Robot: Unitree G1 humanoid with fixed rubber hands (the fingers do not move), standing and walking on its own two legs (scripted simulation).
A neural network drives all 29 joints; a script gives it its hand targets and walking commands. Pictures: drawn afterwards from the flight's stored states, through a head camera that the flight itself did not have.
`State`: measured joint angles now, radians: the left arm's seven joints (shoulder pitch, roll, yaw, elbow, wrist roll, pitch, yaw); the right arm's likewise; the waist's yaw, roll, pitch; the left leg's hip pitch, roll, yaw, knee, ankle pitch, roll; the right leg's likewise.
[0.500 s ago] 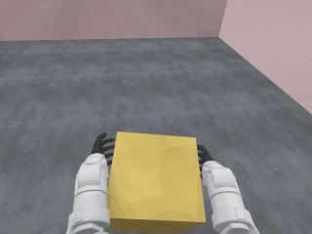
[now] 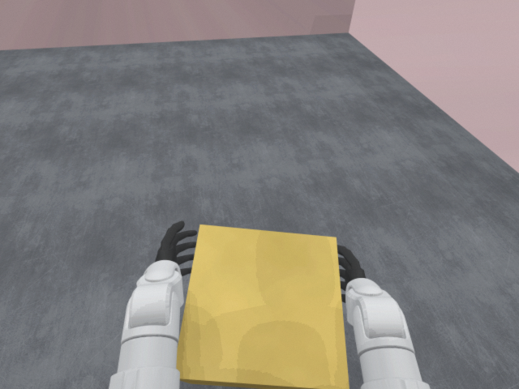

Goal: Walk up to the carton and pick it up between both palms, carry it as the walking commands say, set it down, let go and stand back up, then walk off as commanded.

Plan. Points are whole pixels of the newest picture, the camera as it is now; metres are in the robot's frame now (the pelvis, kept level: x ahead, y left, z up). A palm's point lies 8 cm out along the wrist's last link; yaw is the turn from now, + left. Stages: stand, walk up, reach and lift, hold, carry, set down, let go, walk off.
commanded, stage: reach and lift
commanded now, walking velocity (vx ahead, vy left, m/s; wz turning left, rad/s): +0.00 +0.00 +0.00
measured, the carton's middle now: (257, 316) +0.25 +0.01 -0.04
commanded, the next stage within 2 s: hold in 0.90 s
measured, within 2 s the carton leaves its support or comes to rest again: neither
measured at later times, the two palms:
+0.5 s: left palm (166, 275) +0.28 +0.15 +0.04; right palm (357, 290) +0.27 -0.15 +0.02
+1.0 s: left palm (161, 280) +0.27 +0.16 +0.04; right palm (353, 300) +0.25 -0.14 +0.02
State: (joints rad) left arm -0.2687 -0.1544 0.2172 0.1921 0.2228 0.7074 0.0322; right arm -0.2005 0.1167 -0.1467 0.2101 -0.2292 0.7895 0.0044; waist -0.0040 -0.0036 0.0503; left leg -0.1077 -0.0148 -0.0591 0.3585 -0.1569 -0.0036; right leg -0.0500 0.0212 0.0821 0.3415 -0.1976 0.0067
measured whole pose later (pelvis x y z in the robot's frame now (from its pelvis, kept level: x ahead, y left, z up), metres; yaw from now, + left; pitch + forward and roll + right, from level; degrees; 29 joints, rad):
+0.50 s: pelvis -0.02 -0.01 +0.00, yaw +0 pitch -6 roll +0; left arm -0.32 -0.17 0.29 0.27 0.27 0.68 0.00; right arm -0.25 0.15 -0.21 0.26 -0.25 0.79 -0.01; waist 0.01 0.00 0.03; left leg -0.14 0.00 -0.07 0.42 -0.17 -0.02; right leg -0.09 0.04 0.07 0.41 -0.22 0.00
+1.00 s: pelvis -0.01 +0.01 +0.00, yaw +0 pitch -7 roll -1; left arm -0.26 -0.15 0.21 0.21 0.23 0.72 0.03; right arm -0.19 0.14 -0.17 0.21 -0.25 0.80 0.01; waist -0.01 0.01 0.05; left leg -0.12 -0.02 -0.06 0.40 -0.16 0.01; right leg -0.06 0.02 0.08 0.37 -0.19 0.02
